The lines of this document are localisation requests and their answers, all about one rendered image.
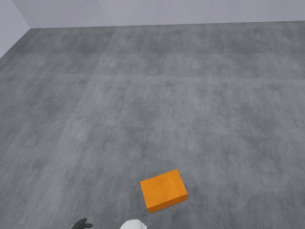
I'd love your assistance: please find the robot left hand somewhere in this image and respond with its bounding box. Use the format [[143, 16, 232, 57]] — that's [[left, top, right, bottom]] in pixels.
[[72, 218, 93, 229]]

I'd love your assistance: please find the carton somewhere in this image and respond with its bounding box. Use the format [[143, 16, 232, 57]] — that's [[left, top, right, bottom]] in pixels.
[[140, 169, 188, 213]]

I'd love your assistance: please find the left robot thigh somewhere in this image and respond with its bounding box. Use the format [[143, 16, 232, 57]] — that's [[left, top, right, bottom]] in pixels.
[[120, 219, 147, 229]]

